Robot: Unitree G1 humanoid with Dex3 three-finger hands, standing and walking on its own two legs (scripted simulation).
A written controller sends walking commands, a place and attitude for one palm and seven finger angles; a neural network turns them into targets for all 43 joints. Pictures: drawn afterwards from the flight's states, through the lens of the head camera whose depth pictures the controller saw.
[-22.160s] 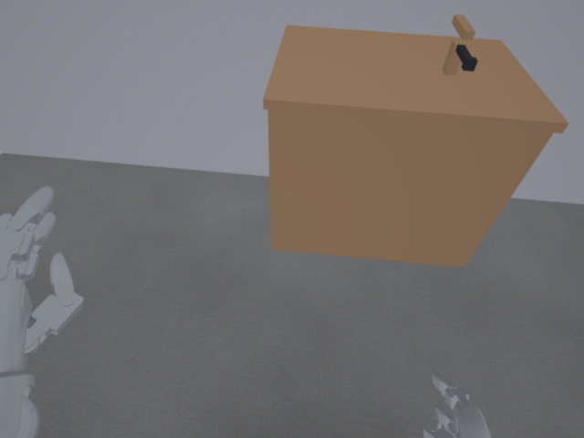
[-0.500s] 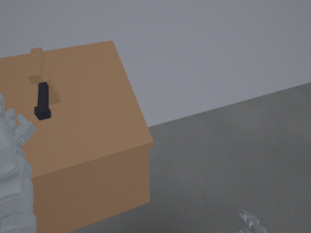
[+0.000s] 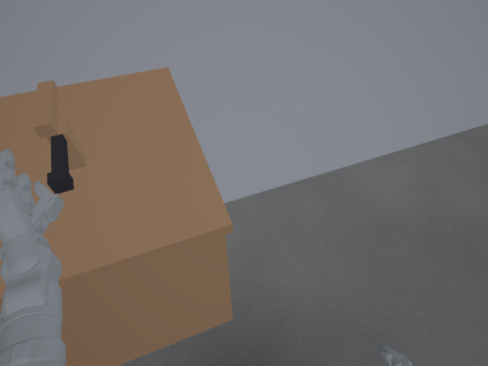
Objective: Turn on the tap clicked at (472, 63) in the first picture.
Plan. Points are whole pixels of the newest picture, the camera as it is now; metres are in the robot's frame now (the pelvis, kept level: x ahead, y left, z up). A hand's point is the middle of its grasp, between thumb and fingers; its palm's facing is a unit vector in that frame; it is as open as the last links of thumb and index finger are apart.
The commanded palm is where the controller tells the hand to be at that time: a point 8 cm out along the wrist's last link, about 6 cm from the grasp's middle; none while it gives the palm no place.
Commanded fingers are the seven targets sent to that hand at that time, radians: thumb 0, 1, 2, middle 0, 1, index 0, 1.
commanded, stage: push the lever round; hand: left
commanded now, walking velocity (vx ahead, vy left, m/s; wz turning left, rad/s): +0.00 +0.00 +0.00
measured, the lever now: (60, 181) +0.37 +0.33 +0.10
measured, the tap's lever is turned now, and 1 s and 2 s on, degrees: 2 29 55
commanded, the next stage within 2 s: none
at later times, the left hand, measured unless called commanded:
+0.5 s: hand (83, 192) +0.35 +0.28 +0.10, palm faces +0.69 -0.73 -0.05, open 7.7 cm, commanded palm +0.31 +0.31 +0.10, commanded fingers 0.00 0.90 0.90 -0.15 -0.15 -0.15 -0.15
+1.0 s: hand (104, 181) +0.38 +0.26 +0.10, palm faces +0.76 -0.64 -0.06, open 7.8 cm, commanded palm +0.33 +0.27 +0.10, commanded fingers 0.00 0.90 0.90 -0.15 -0.15 -0.15 -0.15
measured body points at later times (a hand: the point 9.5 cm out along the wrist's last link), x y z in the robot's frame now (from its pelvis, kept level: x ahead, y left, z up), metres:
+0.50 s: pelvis -0.01 -0.01 +0.00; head +0.02 -0.01 +0.45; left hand +0.31 +0.32 +0.10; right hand +0.14 -0.25 -0.11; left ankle +0.01 +0.10 -0.72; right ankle -0.02 -0.10 -0.72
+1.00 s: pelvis -0.01 -0.01 +0.00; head +0.02 -0.01 +0.45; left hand +0.33 +0.29 +0.10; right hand +0.12 -0.26 -0.12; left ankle +0.01 +0.10 -0.72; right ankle -0.02 -0.10 -0.72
